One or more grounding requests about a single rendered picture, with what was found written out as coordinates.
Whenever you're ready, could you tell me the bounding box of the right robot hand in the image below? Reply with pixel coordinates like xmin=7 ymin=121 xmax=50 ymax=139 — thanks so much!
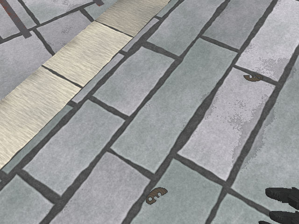
xmin=259 ymin=187 xmax=299 ymax=224

